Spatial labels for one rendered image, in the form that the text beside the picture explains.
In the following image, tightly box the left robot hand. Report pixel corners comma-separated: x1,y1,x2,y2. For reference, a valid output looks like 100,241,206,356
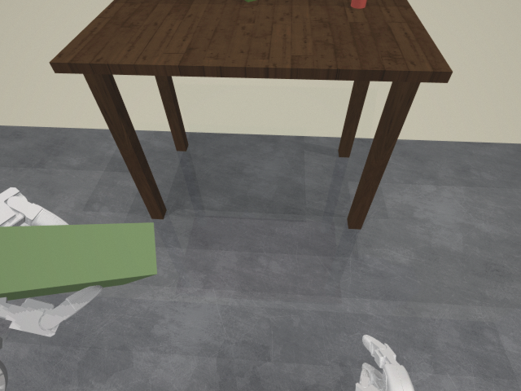
0,187,103,337

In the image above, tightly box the right robot hand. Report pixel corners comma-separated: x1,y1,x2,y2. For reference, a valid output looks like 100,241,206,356
356,335,414,391

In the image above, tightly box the sponge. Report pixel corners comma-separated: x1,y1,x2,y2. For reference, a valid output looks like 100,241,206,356
0,222,157,301

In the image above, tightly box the table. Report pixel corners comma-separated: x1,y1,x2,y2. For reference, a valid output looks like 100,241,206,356
50,0,453,230

